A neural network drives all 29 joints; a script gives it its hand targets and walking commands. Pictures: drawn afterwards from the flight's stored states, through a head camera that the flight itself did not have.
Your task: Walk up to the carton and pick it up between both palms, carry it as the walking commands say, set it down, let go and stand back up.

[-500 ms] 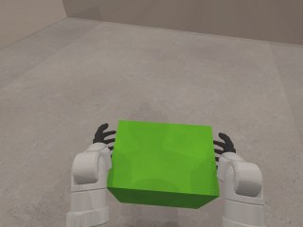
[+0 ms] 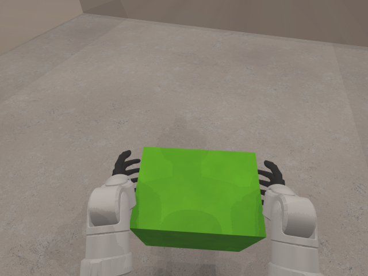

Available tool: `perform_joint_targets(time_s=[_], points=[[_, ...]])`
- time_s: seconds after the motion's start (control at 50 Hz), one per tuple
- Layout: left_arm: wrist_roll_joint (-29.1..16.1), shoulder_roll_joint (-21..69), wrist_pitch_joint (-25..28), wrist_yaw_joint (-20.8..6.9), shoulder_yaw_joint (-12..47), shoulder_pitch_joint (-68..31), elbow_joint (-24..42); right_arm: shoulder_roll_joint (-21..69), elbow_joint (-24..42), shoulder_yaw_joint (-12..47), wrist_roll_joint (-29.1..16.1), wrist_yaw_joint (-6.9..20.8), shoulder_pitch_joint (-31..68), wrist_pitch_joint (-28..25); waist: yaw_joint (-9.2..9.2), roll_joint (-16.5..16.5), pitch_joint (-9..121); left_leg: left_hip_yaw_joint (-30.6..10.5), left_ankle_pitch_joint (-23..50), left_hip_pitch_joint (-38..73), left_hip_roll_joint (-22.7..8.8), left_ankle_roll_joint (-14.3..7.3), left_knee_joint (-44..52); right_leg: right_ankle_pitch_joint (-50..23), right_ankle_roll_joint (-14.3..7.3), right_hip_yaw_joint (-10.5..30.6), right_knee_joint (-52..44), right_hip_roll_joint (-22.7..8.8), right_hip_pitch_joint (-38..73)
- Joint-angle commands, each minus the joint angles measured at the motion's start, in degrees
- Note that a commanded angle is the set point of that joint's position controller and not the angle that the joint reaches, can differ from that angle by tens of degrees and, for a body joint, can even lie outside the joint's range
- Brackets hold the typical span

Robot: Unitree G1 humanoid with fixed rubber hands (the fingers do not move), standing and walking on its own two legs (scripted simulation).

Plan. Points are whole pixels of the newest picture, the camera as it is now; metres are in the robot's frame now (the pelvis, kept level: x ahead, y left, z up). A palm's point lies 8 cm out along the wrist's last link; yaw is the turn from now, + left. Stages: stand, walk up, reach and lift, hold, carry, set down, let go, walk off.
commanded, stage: carry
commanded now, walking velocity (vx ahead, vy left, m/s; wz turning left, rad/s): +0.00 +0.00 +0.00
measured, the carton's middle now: (195, 203) +0.29 +0.00 -0.01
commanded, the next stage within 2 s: none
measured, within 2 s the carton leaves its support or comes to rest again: neither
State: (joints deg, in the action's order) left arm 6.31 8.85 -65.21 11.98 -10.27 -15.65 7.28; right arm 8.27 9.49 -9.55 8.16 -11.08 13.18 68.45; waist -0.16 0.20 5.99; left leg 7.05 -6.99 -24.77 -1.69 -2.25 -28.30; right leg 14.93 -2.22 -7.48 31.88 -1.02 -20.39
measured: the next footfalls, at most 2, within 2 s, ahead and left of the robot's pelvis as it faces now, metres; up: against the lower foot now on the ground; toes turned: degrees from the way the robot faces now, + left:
none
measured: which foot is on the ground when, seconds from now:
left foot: down 0.00-1.00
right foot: down 0.00-1.00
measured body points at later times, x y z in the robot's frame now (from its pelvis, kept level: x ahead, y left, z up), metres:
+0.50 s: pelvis +0.02 -0.03 +0.00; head +0.01 -0.04 +0.45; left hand +0.32 +0.13 +0.08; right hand +0.31 -0.19 +0.06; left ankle +0.08 +0.10 -0.73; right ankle +0.02 -0.09 -0.73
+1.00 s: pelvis +0.03 -0.03 +0.00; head +0.01 -0.03 +0.45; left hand +0.32 +0.13 +0.07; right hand +0.31 -0.19 +0.06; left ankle +0.08 +0.10 -0.73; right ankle +0.02 -0.09 -0.73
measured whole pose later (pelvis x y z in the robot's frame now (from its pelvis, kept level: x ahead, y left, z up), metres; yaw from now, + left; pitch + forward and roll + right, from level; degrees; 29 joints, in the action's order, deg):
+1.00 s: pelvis +0.03 -0.03 +0.00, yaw +0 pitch +2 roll +0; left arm 9.9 8.7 -62.6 7.2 -10.6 -14.7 6.2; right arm 8.3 7.2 -9.5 9.8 -8.6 13.2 65.1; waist -0.3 0.0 5.4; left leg 6.1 -9.6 -21.9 -3.4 0.4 -29.3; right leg 17.4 -4.3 -8.1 31.4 0.8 -16.8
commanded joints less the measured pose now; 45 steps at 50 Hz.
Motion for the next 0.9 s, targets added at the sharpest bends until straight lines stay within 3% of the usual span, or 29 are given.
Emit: perform_joint_targets(time_s=[0.0,0.04,0.06,0.1,0.12,0.2,0.22,0.24,0.26,0.3,0.32,0.38,0.4,0.44,0.46,0.48,0.5,0.52,0.54,0.58,0.6,0.62,0.7,0.72,0.74,0.76,0.8,0.86,0.88], points=[[-21.0,55.2,-0.7,-23.8,38.3,-25.4,-1.3,53.3,3.1,38.9,-23.3,22.9,34.1,-2.9,-0.01,-1.2,15.7,-8.5,-1.6,9.6,-6.9,0.2,3.4,-1.3,-0.6,7.9,-7.6,-7.4,3.5],[-21.6,56.3,-0.8,-24.1,39.5,-25.4,0.9,53.1,7.0,40.5,-23.9,23.0,36.2,-2.9,0.02,0.1,17.1,-7.9,1.3,10.8,-6.4,0.5,2.2,-3.5,-1.0,8.4,-7.6,-8.0,4.0],[-22.2,56.0,-0.9,-24.2,39.9,-25.5,2.5,53.4,9.0,42.0,-25.1,23.1,36.8,-2.6,0.04,-2.4,17.5,-7.2,3.1,10.9,-6.2,0.6,1.0,-6.7,-0.8,8.5,-7.6,-8.3,4.8],[-21.0,56.3,-0.8,-24.0,39.0,-26.8,1.1,53.9,6.6,40.2,-23.9,23.0,36.3,-2.4,-0.24,0.1,18.3,-7.0,9.7,12.5,-6.8,0.9,0.7,-12.3,-0.7,7.3,-4.5,-7.8,6.0],[-22.0,56.0,-1.1,-24.1,40.2,-26.7,3.1,53.5,7.8,41.1,-24.2,22.9,35.1,-2.2,-0.25,-2.0,19.1,-7.4,10.7,12.1,-6.9,0.4,-0.1,-15.3,-0.9,7.2,-4.0,-7.8,7.3],[-22.0,55.5,-1.2,-24.3,40.1,-26.6,3.3,53.4,6.6,40.4,-24.2,22.7,34.3,-1.8,-0.21,-3.0,18.0,-5.8,7.4,10.9,-6.0,1.0,-1.4,-23.1,-0.5,8.8,-4.3,-9.2,8.4],[-20.0,54.5,-0.7,-24.6,38.3,-25.1,0.6,53.5,4.3,38.9,-22.8,22.9,34.0,-2.4,-0.15,-1.0,18.9,-5.8,9.9,11.9,-6.3,1.1,-1.5,-23.0,-0.9,7.6,-2.7,-8.4,8.6],[-21.7,55.5,-0.8,-24.6,40.9,-25.5,4.0,53.2,7.4,40.4,-23.8,22.8,33.8,-2.4,-0.17,0.6,19.0,-5.9,11.2,12.4,-6.5,1.0,-1.8,-22.4,-0.8,7.4,-2.9,-8.5,8.9],[-22.0,55.7,-1.3,-24.7,40.8,-25.5,3.5,52.9,7.6,40.7,-24.1,22.7,34.2,-2.0,-0.22,-0.1,18.2,-5.8,10.4,11.9,-6.3,1.0,-2.2,-23.2,-0.4,7.2,-3.3,-8.5,8.7],[-19.9,55.3,-0.6,-24.6,38.6,-25.1,0.1,52.7,3.5,37.8,-22.0,23.1,33.3,-2.7,-0.15,1.3,17.0,-6.0,3.8,12.2,-6.0,1.1,-0.3,-14.2,-0.9,9.1,-5.5,-9.0,6.1],[-20.7,55.8,-0.6,-24.6,39.6,-26.8,1.3,52.9,4.6,38.4,-22.5,23.0,34.3,-2.8,0.01,-0.3,16.6,-6.2,3.9,13.4,-6.2,0.9,0.2,-11.1,-1.4,9.5,-5.9,-8.7,4.5],[-21.8,55.0,0.0,-24.8,40.0,-28.5,4.2,53.9,4.9,39.3,-23.1,22.8,33.8,-3.3,0.0,-2.4,15.3,-6.2,3.2,10.9,-6.1,1.5,-0.5,-16.7,-0.1,9.5,-6.7,-9.2,7.1],[-20.8,55.0,-0.2,-25.0,39.0,-27.4,2.1,53.4,6.3,39.3,-23.1,23.0,35.9,-3.4,-0.02,-3.2,15.7,-6.0,1.1,11.1,-5.6,1.5,0.3,-11.0,-0.8,9.2,-7.7,-8.8,6.6],[-19.2,54.0,0.4,-25.1,37.0,-24.5,-0.9,51.9,4.2,37.8,-22.1,22.7,35.0,-4.0,0.02,-1.7,14.0,-5.3,-0.2,10.5,-5.1,2.1,-0.2,-9.9,-0.6,9.8,-9.4,-9.6,6.0],[-20.5,55.0,0.2,-25.2,38.1,-25.7,0.8,52.6,6.9,39.6,-23.1,22.6,36.2,-4.1,-0.04,-3.9,13.7,-5.3,-0.5,10.1,-5.0,1.9,-0.2,-9.7,-0.3,9.6,-9.9,-9.1,6.4],[-18.5,53.8,0.8,-25.2,35.7,-25.3,-2.0,52.8,2.6,37.2,-21.6,22.8,36.4,-4.4,-0.07,-3.8,13.8,-5.6,-0.6,9.8,-5.1,1.8,0.0,-10.9,0.0,10.3,-10.2,-9.7,6.8],[-20.2,54.6,0.9,-24.9,38.0,-24.8,1.3,52.5,5.2,38.6,-23.0,22.8,33.9,-4.4,0.06,-1.2,14.4,-5.1,2.2,11.1,-5.2,2.0,-0.4,-16.7,-0.2,9.6,-8.1,-9.6,7.0],[-19.3,53.8,1.1,-24.8,37.3,-24.8,0.7,53.0,4.0,38.4,-22.4,22.8,34.3,-4.4,0.08,-2.1,14.9,-5.1,3.0,11.5,-5.6,2.0,-0.2,-17.4,-0.3,8.4,-7.2,-8.9,7.3],[-21.9,54.6,0.8,-24.7,40.5,-27.3,6.5,53.6,7.3,40.2,-24.2,22.7,34.1,-4.1,-0.11,-1.7,15.4,-4.6,2.4,11.4,-4.9,2.0,-1.0,-19.1,0.3,9.0,-7.3,-9.1,7.6],[-22.3,55.0,-0.2,-24.8,40.1,-28.9,5.6,53.5,7.4,40.2,-24.4,22.6,34.9,-3.3,-0.18,-2.9,14.2,-5.0,1.3,9.8,-5.1,2.0,-0.5,-15.8,0.0,9.6,-8.4,-9.4,7.5],[-21.9,54.0,-0.3,-24.5,40.6,-29.1,6.7,54.3,5.3,39.9,-24.0,22.7,33.4,-2.9,-0.04,0.3,15.4,-4.9,2.5,10.6,-4.8,2.1,-0.4,-15.9,-0.7,8.7,-7.3,-9.3,7.8],[-20.2,53.8,-0.3,-24.4,38.9,-25.4,3.2,52.9,5.2,38.4,-23.6,22.9,33.5,-3.2,-0.17,0.2,15.7,-4.8,2.9,12.0,-5.2,1.9,-0.1,-13.4,-0.8,9.2,-7.0,-8.8,6.5],[-18.7,53.9,1.1,-24.7,36.9,-24.6,-0.2,51.6,3.5,36.4,-21.0,22.8,33.5,-4.7,-0.32,-1.0,18.1,-5.3,5.6,11.4,-5.9,1.5,-0.4,-21.7,0.2,8.5,-5.9,-8.6,10.3],[-17.2,52.3,2.3,-24.7,35.1,-22.4,-2.8,51.2,-1.0,34.9,-19.7,23.1,30.3,-5.5,-0.18,-1.3,17.0,-5.4,5.5,12.1,-6.1,1.3,-0.4,-20.3,-0.1,8.1,-5.8,-8.5,8.7],[-18.4,53.7,2.6,-24.8,37.7,-23.2,0.3,51.3,4.2,37.1,-21.2,23.1,32.5,-6.2,0.06,0.8,17.6,-6.0,6.2,13.0,-6.4,1.3,-0.1,-15.5,-0.9,7.1,-5.3,-7.3,8.5],[-20.4,54.7,2.0,-24.6,40.1,-25.7,5.5,53.2,7.6,39.8,-23.3,22.9,33.9,-5.5,-0.18,-0.1,17.7,-5.9,7.7,12.5,-6.6,1.5,-0.2,-17.1,-0.5,7.4,-5.5,-7.3,9.2],[-20.9,55.0,1.3,-24.6,40.0,-26.9,6.5,53.2,9.1,39.9,-23.3,23.0,34.4,-4.9,-0.24,-1.1,16.4,-6.2,6.0,12.7,-6.9,1.6,0.3,-14.0,-0.7,7.5,-6.2,-7.2,7.7],[-19.6,53.8,1.0,-24.5,38.1,-25.0,2.3,51.8,6.0,38.1,-22.2,22.9,33.2,-4.5,-0.18,-0.9,15.0,-6.5,2.0,12.4,-6.5,1.5,1.2,-6.8,-1.0,8.5,-8.2,-7.7,5.2],[-19.8,54.3,1.2,-24.4,38.8,-26.0,2.5,51.3,4.1,36.9,-21.7,22.7,31.8,-4.7,0.04,2.9,16.3,-6.7,3.0,13.9,-6.4,1.7,1.4,-6.7,-1.5,8.5,-7.5,-7.5,5.6]])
